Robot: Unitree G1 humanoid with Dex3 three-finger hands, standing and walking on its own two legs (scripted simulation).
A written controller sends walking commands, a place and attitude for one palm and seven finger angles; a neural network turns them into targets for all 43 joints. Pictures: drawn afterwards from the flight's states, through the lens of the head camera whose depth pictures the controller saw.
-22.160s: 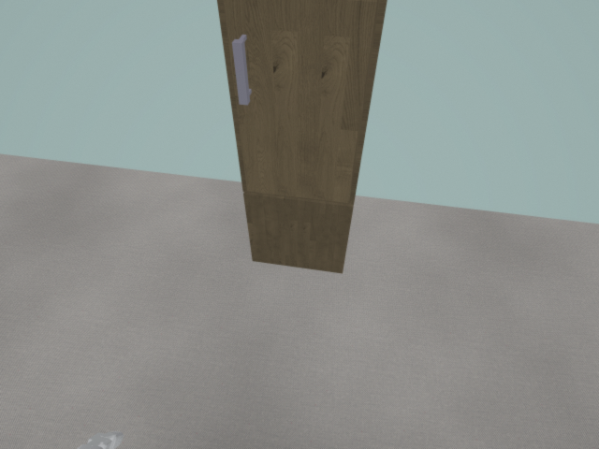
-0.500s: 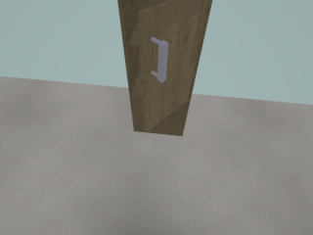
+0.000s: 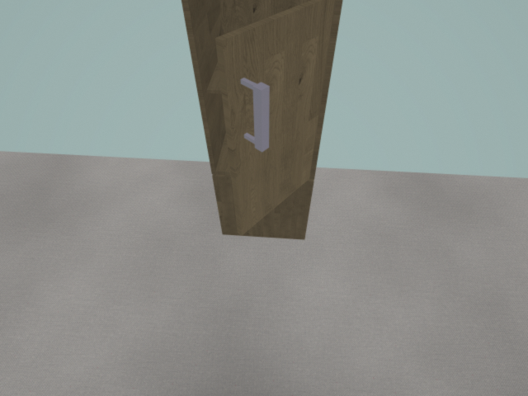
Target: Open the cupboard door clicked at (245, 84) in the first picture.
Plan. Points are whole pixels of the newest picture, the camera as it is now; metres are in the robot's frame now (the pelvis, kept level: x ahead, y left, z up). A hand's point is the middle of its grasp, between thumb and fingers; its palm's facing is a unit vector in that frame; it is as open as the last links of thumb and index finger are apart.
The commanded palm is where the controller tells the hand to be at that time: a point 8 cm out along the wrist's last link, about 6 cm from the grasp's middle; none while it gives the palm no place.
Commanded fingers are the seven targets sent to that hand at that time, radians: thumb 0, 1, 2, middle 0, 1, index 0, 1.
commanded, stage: let the arm hang, fingers relaxed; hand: left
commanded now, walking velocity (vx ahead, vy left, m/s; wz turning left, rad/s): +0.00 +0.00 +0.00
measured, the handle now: (254, 115) +0.64 +0.06 +0.08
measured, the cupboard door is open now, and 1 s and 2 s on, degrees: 51 51 51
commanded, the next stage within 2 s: look to check the result in 0.06 s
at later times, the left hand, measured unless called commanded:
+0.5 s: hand out of the picture +0.02 +0.16 -0.17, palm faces +0.05 -0.98 -0.20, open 7.4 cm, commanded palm none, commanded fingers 0.00 0.90 0.90 -0.20 -0.30 -0.20 -0.30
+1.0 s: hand out of the picture +0.05 +0.16 -0.18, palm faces +0.01 -0.98 -0.20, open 7.4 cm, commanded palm none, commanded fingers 0.00 0.90 0.90 -0.20 -0.30 -0.20 -0.30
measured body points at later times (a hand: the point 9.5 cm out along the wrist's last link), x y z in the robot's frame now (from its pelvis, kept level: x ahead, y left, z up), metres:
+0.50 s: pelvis +0.03 -0.01 +0.00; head +0.05 -0.02 +0.45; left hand +0.02 +0.21 -0.15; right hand +0.03 -0.22 -0.16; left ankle +0.03 +0.12 -0.74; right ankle +0.04 -0.10 -0.74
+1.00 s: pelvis +0.04 -0.01 +0.00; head +0.07 -0.02 +0.45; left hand +0.05 +0.21 -0.16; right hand +0.04 -0.23 -0.17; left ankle +0.03 +0.12 -0.74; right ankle +0.04 -0.10 -0.74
